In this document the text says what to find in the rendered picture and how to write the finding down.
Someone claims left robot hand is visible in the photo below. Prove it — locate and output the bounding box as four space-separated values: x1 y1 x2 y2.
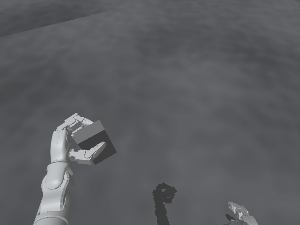
50 113 106 166

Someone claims left robot arm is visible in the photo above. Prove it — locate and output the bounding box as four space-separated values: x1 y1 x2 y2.
33 161 75 225

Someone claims right robot hand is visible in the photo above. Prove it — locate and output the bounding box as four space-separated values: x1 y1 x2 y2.
228 202 258 225

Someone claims carton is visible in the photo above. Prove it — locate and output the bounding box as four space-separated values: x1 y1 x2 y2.
73 120 117 164

